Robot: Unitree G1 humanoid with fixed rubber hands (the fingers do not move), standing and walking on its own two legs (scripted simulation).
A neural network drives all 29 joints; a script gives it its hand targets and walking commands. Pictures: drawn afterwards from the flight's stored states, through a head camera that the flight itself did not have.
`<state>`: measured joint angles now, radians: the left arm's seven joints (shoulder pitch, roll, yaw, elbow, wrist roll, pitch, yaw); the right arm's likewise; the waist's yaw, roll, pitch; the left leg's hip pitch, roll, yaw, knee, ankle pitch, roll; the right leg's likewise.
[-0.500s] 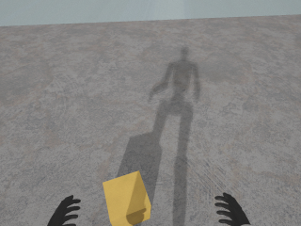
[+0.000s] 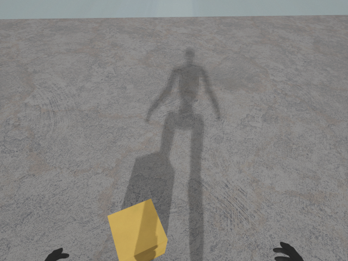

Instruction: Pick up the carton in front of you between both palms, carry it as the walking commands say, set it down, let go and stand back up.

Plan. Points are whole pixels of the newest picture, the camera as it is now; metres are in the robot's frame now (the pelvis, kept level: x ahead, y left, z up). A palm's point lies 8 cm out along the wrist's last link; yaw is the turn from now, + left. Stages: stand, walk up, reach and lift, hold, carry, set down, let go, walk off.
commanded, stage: stand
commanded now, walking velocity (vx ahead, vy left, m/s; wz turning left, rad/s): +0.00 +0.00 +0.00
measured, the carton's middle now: (137, 235) +0.38 +0.11 -0.64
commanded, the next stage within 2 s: none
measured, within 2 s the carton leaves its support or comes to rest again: neither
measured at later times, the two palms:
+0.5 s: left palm out of the picture +0.09 +0.29 -0.10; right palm out of the picture +0.09 -0.31 -0.08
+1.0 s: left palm out of the picture +0.06 +0.30 -0.10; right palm out of the picture +0.07 -0.31 -0.08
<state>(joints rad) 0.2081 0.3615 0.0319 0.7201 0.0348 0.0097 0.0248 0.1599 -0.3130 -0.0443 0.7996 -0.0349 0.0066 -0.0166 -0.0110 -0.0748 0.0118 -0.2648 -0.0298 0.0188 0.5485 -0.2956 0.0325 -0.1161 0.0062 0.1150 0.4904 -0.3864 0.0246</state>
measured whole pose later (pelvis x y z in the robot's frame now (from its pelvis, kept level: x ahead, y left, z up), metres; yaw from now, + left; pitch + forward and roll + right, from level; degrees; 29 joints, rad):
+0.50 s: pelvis -0.01 +0.00 +0.01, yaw +0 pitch -2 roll +0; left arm 0.20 0.38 0.01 0.84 0.03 0.00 0.03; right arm 0.13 -0.34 -0.03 0.93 -0.03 0.00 -0.01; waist -0.01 -0.05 0.02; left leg -0.20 -0.02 0.02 0.46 -0.24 0.03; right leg -0.06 0.01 0.11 0.41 -0.32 0.02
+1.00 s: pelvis -0.03 +0.00 +0.01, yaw +0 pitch -2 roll +0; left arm 0.18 0.39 0.01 0.94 0.03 -0.01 0.02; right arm 0.11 -0.37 -0.02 1.03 -0.02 0.00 -0.01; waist -0.01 -0.04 0.03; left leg -0.19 -0.02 0.00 0.42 -0.19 0.02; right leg -0.04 0.01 0.09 0.36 -0.28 0.02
